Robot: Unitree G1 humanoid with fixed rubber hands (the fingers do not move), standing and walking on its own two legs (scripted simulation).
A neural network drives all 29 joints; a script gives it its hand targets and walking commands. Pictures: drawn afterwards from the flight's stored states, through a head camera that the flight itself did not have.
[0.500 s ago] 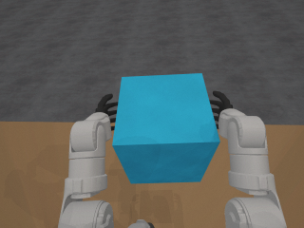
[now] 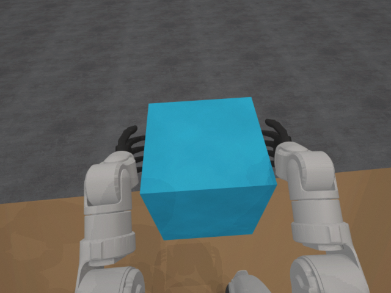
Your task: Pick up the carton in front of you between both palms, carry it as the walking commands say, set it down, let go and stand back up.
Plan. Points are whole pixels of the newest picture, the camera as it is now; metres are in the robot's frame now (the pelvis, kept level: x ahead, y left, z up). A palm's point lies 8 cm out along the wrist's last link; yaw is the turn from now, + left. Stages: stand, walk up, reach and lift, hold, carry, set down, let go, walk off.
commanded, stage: carry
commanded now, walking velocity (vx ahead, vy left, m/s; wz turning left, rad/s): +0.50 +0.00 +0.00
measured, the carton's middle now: (204, 173) +0.37 -0.02 +0.03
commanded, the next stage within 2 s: none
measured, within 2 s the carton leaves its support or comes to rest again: neither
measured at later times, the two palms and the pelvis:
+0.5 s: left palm (136, 92) +0.64 +0.14 +0.06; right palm (239, 82) +0.66 -0.16 +0.05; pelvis +0.29 -0.04 -0.05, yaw +1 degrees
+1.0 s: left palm (144, 57) +0.95 +0.14 -0.01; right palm (221, 54) +0.93 -0.16 -0.01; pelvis +0.59 +0.01 -0.10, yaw -1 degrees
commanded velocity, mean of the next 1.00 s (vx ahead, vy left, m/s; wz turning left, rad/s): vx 0.50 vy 0.00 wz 0.00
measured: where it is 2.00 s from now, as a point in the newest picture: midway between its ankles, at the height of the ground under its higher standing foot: (190, 148)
